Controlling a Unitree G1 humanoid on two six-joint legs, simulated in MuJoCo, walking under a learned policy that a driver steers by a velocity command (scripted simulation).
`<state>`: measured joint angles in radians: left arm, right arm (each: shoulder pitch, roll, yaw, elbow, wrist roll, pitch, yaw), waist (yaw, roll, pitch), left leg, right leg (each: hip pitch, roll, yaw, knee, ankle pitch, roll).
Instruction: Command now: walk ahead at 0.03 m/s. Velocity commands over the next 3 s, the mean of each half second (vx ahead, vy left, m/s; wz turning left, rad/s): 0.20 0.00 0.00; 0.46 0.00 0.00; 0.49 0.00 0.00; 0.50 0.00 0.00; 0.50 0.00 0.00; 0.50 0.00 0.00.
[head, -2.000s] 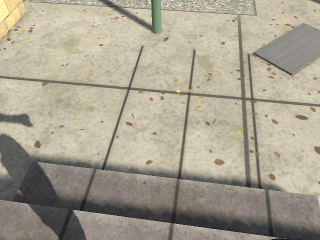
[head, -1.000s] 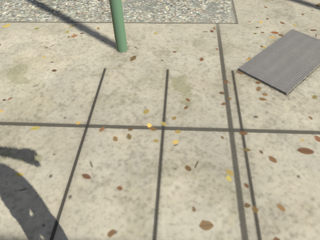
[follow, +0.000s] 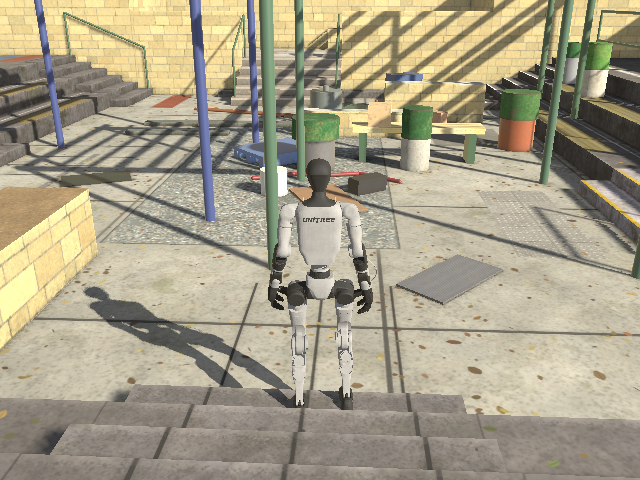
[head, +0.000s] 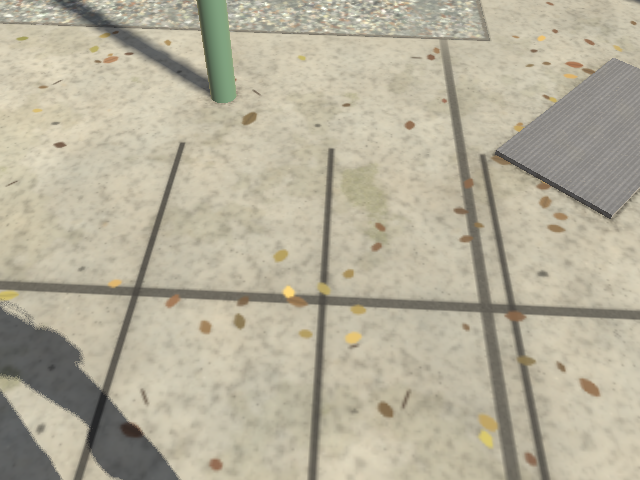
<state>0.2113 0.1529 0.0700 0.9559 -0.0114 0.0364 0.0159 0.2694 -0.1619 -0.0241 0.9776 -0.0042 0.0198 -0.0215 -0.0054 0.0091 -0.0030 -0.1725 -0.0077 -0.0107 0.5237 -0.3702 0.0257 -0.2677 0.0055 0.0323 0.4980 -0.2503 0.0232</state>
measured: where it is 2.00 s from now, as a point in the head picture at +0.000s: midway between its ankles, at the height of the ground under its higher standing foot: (365, 365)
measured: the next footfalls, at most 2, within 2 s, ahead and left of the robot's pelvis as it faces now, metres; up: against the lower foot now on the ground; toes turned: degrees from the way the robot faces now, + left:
right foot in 0.48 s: +0.07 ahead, -0.16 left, +0.00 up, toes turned -4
left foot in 0.96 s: +0.46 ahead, +0.03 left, -0.15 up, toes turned +0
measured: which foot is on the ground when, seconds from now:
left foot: down 0.00-0.48, up 0.50-0.94, down 0.96-1.00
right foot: down 0.00-0.18, up 0.20-0.46, down 0.48-0.94, up 0.96-1.00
